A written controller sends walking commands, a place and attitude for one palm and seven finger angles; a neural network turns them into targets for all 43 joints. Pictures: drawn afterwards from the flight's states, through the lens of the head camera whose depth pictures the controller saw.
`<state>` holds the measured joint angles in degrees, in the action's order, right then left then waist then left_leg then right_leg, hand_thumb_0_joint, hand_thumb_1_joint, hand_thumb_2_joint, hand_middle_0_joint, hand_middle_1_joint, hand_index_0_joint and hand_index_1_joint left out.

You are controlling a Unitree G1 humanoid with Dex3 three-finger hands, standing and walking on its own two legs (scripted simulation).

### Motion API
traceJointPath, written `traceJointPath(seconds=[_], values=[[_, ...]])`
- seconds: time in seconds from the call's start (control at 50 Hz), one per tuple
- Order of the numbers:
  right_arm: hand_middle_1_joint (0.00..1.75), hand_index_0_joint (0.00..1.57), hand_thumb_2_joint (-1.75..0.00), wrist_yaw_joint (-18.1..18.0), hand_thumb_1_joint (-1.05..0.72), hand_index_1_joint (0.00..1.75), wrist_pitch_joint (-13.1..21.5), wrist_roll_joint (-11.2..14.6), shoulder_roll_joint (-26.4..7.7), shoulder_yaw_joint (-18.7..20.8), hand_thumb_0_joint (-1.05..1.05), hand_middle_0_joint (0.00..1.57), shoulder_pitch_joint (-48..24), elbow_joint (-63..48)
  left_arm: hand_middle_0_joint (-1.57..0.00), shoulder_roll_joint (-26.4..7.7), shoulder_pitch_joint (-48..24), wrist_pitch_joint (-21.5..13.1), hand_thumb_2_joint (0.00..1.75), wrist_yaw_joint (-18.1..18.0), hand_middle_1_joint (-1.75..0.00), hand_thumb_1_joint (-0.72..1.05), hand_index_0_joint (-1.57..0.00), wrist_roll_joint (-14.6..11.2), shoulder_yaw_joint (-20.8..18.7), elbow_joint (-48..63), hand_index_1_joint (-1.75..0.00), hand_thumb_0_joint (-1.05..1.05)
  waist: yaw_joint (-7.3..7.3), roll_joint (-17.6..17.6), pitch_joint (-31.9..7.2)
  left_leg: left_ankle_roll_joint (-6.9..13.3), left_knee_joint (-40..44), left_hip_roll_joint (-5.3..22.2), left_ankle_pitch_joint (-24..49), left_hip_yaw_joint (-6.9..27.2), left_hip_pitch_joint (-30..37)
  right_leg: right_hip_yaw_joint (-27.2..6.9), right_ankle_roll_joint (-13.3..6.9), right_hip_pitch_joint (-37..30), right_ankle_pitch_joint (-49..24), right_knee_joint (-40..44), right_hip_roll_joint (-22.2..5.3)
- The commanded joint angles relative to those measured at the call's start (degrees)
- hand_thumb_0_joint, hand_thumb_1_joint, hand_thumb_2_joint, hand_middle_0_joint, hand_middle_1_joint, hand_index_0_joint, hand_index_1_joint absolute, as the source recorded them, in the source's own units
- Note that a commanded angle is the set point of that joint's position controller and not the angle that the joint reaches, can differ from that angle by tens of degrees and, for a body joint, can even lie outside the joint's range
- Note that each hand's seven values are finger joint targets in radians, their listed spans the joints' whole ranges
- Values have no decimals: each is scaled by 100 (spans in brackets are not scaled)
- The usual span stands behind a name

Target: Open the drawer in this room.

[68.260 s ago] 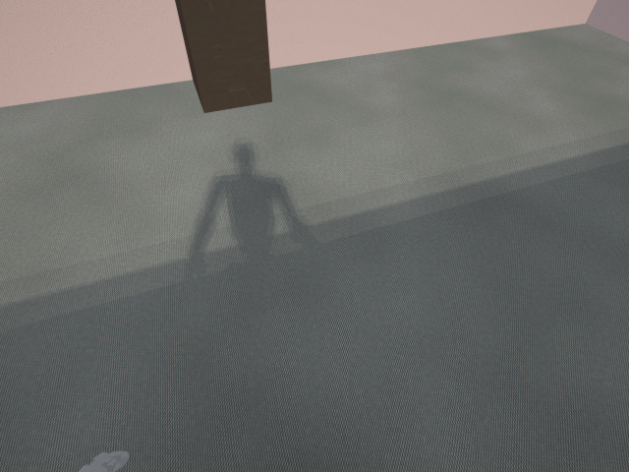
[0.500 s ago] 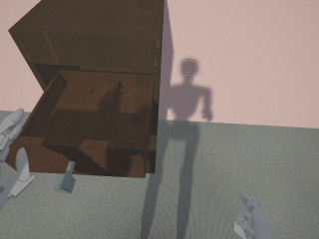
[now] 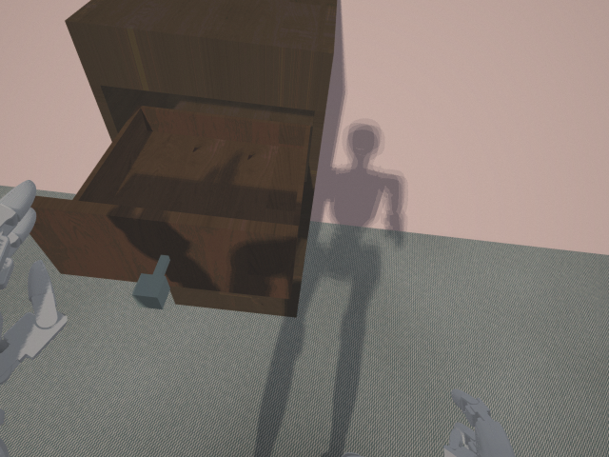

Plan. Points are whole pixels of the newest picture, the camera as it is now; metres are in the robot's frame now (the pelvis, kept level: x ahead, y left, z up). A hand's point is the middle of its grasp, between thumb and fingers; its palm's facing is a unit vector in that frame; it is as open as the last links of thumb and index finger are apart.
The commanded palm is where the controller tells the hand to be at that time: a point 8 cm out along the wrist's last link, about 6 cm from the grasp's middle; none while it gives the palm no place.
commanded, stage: step back with the hand held close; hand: left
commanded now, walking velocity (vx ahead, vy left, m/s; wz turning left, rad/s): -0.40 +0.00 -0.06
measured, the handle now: (156, 280) +0.35 +0.23 +0.00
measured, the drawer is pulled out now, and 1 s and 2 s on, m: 0.30 0.30 0.30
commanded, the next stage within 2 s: stop stepping back and stand still in 0.26 s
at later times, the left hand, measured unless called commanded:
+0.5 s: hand out of the picture +0.08 +0.17 +0.17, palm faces +0.23 -0.81 -0.53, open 7.4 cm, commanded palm +0.03 +0.22 +0.19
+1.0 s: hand out of the picture +0.00 +0.19 +0.17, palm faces +0.39 -0.83 -0.40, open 7.4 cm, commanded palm -0.06 +0.23 +0.19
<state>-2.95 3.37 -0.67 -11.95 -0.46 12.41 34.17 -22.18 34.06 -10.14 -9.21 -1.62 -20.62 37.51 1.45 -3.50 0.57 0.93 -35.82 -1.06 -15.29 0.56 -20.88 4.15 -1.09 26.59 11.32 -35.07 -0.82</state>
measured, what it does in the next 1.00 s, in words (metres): walks backwards: right foot, then left foot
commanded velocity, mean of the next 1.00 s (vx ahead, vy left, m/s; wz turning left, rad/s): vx -0.01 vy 0.04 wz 0.00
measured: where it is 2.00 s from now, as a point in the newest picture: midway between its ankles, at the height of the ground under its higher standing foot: outside the picture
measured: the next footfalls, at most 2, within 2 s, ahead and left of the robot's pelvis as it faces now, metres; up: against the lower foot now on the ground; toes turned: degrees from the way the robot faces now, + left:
right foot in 0.26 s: -0.07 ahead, -0.12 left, +0.00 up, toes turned -2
left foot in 0.62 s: -0.18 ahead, +0.09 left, +0.00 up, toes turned +2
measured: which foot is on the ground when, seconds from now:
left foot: down 0.00-0.32, up 0.34-0.60, down 0.62-1.00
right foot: up 0.00-0.24, down 0.26-1.00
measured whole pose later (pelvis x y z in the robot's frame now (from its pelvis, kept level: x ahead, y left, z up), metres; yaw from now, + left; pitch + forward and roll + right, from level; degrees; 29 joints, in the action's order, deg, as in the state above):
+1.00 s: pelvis -0.20 -0.04 +0.01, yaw -2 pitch -2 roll +1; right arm -2.4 4.8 -0.1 -10.7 -1.8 13.5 36.0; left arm -19.4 33.6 -10.0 -9.3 -1.4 -19.0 29.1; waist 0.3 -1.0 -1.3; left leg 0.9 -31.1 0.3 -20.0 -0.3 -9.8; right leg 2.8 -3.3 20.8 11.1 -31.1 1.7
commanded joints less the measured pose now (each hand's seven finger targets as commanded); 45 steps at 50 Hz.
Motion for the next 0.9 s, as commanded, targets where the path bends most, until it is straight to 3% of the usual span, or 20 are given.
traceJointPath(seconds=[0.0, 0.06, 0.1, 0.18, 0.24, 0.28, 0.3, 0.32, 0.34, 0.4, 0.5, 0.54, 0.58, 0.62, 0.64, 0.66, 0.7, 0.76, 0.82, 0.88], values=[[30, 20, -90, 13, -90, 30, 629, -74, -605, 350, 0, 20, -530, -901, -20, -1036, 226, -548, 90, -89, -30, 90, -20, 18, -950, 1370, -30, 0, -88, 1875, -959, 752, 1796, 2084, 1689, 1534, -518, -585, 129, -668, 1700, -2302, 109], [30, 20, -90, 51, -90, 30, 681, -73, -610, 388, 0, 20, -483, -770, -20, -744, 469, -451, 90, -76, -30, 90, -20, -89, -784, 1592, -30, 0, -117, 1330, -971, 706, 1126, 1843, 3762, 1060, 689, -491, 179, -72, 1538, -1817, 200], [30, 20, -90, 108, -90, 30, 692, 14, -636, 395, 0, 20, -523, -697, -20, -639, 515, -386, 90, -43, -30, 90, -20, -86, -668, 1477, -30, 0, -117, 1477, -1067, 536, 972, 1647, 4089, 793, 1222, -219, 229, -100, 1258, -1051, 216], [30, 20, -90, 131, -90, 30, 713, -9, -730, 316, 0, 20, -681, -633, -20, -668, 314, -348, 90, 41, -30, 90, -20, -140, -597, 1259, -30, 0, -95, 1659, -853, 442, 1162, 1653, 3328, 901, 974, -146, 239, -699, 911, 138, 223], [30, 20, -90, 137, -90, 30, 622, 40, -744, 298, 0, 20, -832, -723, -20, -834, 346, -393, 90, 113, -30, 90, -20, -153, -755, 1182, -30, 0, -194, 1325, -914, 303, 971, 1456, 2105, 726, 517, -72, 254, -1440, -68, 1192, 130], [30, 20, -90, 158, -90, 30, 493, 109, -652, 315, 0, 20, -827, -868, -20, -1076, 396, -484, 90, 150, -30, 90, -20, -142, -960, 1186, -30, 0, -181, 356, -1045, -2, 179, 876, 1088, 59, 274, -467, 73, -1584, -1544, 1566, -447], [30, 20, -90, 153, -90, 30, 453, 233, -546, 381, 0, 20, -770, -991, -20, -1008, 469, -453, 90, 147, -30, 90, -20, -174, -844, 1096, -30, 0, -154, -777, -1282, -245, -927, 184, -387, -295, -185, -1372, -337, -1599, -2784, 1598, -1359], [30, 20, -90, 151, -90, 30, 417, 341, -607, 480, 0, 20, -921, -1051, -20, -1196, 593, -420, 90, 97, -30, 90, -20, -185, -1016, 1066, -30, 0, -271, -1309, -1450, -247, -2431, -186, -1458, 59, -642, -1993, -594, -1435, -3465, 1647, -1961], [30, 20, -90, 115, -90, 30, 371, 304, -534, 447, 0, 20, -922, -952, -20, -1091, 859, -341, 90, 55, -30, 90, -20, -264, -995, 868, -30, 0, -218, -819, -1374, -235, -3136, -15, -1433, 529, -900, -1607, -696, -1439, -3160, 1535, -2106], [30, 20, -90, -4, -90, 30, 103, 178, -288, 214, 0, 20, -998, -1031, -20, -848, 1050, -293, 90, -37, -30, 90, -20, -116, -965, 580, -30, 0, 33, -204, -1050, -292, -2648, 164, -816, 234, -816, -1289, -737, -1174, -1860, 1499, -1511], [30, 20, -90, -164, -90, 30, 361, 67, -561, 227, 0, 20, -707, -987, -20, -810, 581, -296, 90, -189, -30, 90, -20, -4, -704, 726, -30, 0, -83, -405, -790, 31, -35, 128, -1042, -178, 111, -1597, -548, -1397, 320, 2013, -1476], [30, 20, -90, -145, -90, 30, 475, 55, -628, 243, 0, 20, -505, -924, -20, -837, 474, -297, 90, -202, -30, 90, -20, 30, -641, 902, -30, 0, -18, -155, -804, 138, 1333, 104, -531, -286, 671, -1475, -348, -1624, 324, 1832, -1354], [30, 20, -90, -142, -90, 30, 597, 64, -720, 282, 0, 20, -425, -988, -20, -838, 337, -387, 90, -199, -30, 90, -20, -18, -532, 1093, -30, 0, -30, 554, -776, 269, 2214, 447, 140, -73, 969, -1062, -63, -1943, -125, 1161, -804], [30, 20, -90, -85, -90, 30, 609, 140, -849, 389, 0, 20, -449, -1062, -20, -946, 258, -439, 90, -154, -30, 90, -20, -18, -570, 1248, -30, 0, -96, 1293, -813, 357, 1790, 1023, 1389, 461, 1239, -488, 105, -1687, -734, 410, -328], [30, 20, -90, -31, -90, 30, 618, 192, -898, 433, 0, 20, -440, -1069, -20, -1005, 415, -415, 90, -104, -30, 90, -20, -44, -653, 1220, -30, 0, -164, 1164, -961, 311, 1530, 1083, 1815, 340, 1346, -395, 128, -1631, -685, 254, -249], [30, 20, -90, -26, -90, 30, 598, 149, -731, 333, 0, 20, -465, -974, -20, -1067, 358, -449, 90, -132, -30, 90, -20, -14, -748, 1282, -30, 0, -29, 1526, -843, 295, 1481, 954, 1615, 264, 985, -213, 102, -1730, -655, 284, -260], [30, 20, -90, -3, -90, 30, 594, 156, -745, 295, 0, 20, -488, -941, -20, -913, 346, -437, 90, -125, -30, 90, -20, -38, -685, 1125, -30, 0, -69, 1212, -410, 292, 1715, 879, 15, 253, 16, -217, 96, -2080, 46, 462, -172], [30, 20, -90, -55, -90, 30, 608, 140, -791, 296, 0, 20, -493, -845, -20, -754, 36, -382, 90, -126, -30, 90, -20, -21, -552, 451, -30, 0, -35, 457, 348, 360, 1623, 632, -1750, 289, -627, -947, 34, -1550, 1841, 1180, -190], [30, 20, -90, -66, -90, 30, 545, 147, -807, 317, 0, 20, -484, -802, -20, -658, -333, -335, 90, -84, -30, 90, -20, 17, -416, 64, -30, 0, 35, -1, 600, 333, 942, 327, -1711, 78, -285, -1658, -177, -686, 2711, 1853, -380], [30, 20, -90, -29, -90, 30, 483, 127, -720, 272, 0, 20, -462, -770, -20, -745, -414, -360, 90, -44, -30, 90, -20, 27, -431, 24, -30, 0, 54, -275, 123, 326, 619, 128, -1325, -99, 27, -1932, -258, -891, 2590, 2028, -664]])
